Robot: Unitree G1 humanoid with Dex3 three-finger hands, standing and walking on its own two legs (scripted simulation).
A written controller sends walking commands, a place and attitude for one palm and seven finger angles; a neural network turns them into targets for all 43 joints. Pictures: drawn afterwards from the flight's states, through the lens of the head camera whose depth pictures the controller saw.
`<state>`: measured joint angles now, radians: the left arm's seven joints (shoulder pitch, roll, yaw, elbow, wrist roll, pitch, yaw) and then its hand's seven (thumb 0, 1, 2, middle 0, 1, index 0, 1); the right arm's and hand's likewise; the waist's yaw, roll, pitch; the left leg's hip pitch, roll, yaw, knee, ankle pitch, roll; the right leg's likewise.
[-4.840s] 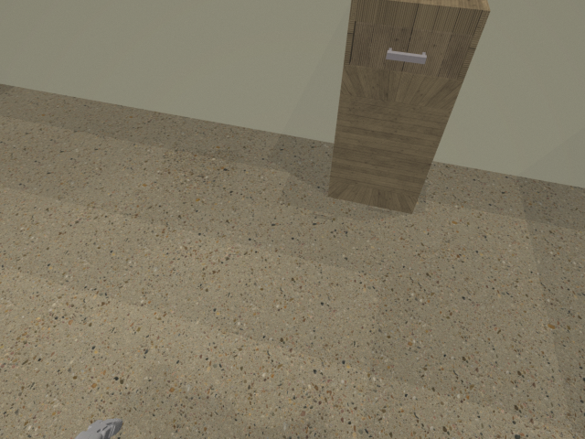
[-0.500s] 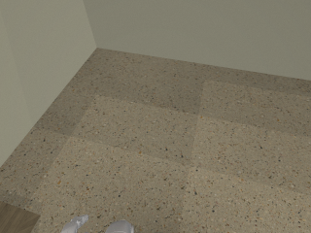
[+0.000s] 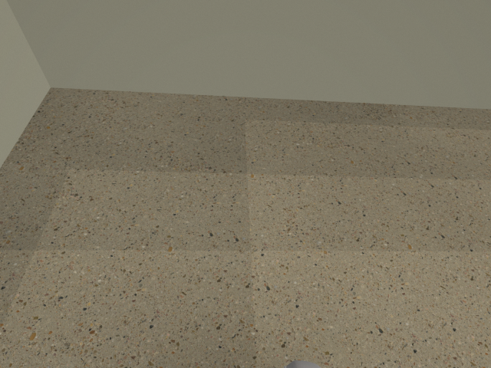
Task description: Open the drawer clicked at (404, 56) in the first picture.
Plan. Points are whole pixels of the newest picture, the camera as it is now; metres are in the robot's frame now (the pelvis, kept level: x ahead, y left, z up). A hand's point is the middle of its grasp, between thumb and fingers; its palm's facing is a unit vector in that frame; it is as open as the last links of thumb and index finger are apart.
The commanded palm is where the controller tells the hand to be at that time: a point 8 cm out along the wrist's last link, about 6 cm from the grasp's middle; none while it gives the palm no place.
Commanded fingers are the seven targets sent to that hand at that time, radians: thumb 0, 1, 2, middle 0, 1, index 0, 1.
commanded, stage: walk to a spot facing it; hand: left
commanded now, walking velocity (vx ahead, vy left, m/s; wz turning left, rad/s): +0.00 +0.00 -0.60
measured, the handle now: out of the picture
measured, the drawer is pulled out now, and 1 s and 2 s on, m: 0.00 0.00 0.00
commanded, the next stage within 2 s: turn to face it in 1.12 s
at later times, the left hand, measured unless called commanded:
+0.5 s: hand out of the picture +0.13 +0.11 -0.15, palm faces -0.23 -0.95 -0.23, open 7.3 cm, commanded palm none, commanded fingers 0.00 0.90 0.90 -0.20 -0.30 -0.20 -0.30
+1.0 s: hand (183, 288) +0.29 +0.14 -0.18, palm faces -0.45 -0.88 -0.18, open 7.3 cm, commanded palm none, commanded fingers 0.00 0.90 0.90 -0.20 -0.30 -0.20 -0.30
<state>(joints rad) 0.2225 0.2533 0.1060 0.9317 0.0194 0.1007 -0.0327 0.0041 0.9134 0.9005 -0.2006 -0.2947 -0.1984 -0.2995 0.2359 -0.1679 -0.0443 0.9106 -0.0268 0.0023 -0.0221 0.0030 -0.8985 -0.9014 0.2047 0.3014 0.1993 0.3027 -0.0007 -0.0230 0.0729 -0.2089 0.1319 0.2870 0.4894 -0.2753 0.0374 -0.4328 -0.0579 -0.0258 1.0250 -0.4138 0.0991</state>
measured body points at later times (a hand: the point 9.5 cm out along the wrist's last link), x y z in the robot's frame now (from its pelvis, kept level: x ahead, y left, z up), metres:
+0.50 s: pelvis +0.01 -0.06 +0.00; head +0.03 -0.09 +0.45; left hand +0.14 +0.16 -0.13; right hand +0.01 -0.33 -0.15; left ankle +0.06 +0.10 -0.67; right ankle -0.03 -0.14 -0.74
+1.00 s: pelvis +0.14 -0.02 +0.00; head +0.18 +0.00 +0.45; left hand +0.31 +0.19 -0.16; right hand +0.06 -0.25 -0.12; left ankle +0.16 +0.05 -0.74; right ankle +0.06 -0.16 -0.64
